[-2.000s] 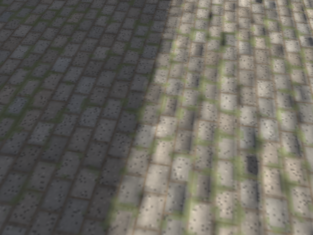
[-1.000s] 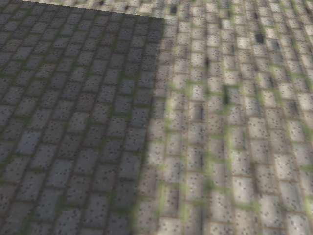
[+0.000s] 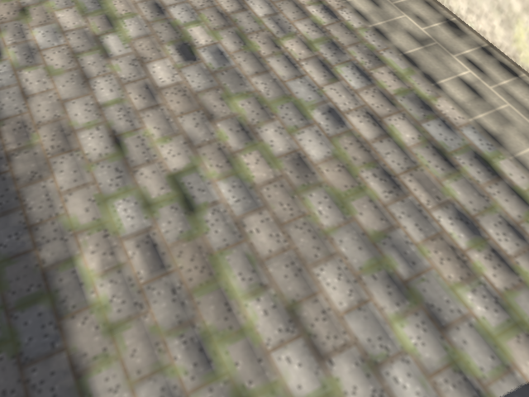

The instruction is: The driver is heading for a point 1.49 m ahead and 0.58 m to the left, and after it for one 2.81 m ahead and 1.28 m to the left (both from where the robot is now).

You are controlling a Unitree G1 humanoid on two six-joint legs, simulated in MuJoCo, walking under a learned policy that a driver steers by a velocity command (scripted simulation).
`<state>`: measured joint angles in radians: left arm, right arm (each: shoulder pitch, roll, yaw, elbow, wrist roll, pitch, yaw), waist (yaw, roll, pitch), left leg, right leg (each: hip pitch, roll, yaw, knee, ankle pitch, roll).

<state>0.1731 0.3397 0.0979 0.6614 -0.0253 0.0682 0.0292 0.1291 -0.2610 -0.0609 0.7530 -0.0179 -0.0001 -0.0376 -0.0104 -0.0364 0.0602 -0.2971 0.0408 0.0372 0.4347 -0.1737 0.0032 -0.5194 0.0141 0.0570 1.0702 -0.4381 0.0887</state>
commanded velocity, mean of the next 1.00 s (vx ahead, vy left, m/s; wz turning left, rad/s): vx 0.00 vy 0.00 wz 0.27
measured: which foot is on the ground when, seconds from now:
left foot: down 0.00-0.18, up 0.20-0.62, down 0.64-1.00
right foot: up 0.00-0.14, down 0.16-0.64, up 0.66-1.00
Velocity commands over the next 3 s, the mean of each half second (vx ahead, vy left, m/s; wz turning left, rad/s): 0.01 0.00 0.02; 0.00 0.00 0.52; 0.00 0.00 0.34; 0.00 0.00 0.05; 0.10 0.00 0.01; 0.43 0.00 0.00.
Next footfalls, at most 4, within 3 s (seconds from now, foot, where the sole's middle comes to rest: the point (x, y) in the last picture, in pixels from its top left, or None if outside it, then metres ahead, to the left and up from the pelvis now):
0.16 right None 0.04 -0.15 -0.78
0.64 left None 0.01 0.09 -0.78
1.16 right None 0.11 -0.11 -0.78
1.48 left None -0.04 0.11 -0.78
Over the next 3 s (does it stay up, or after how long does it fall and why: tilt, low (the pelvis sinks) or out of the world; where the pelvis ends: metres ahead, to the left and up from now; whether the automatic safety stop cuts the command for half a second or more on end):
stays up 0.24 0.14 -0.03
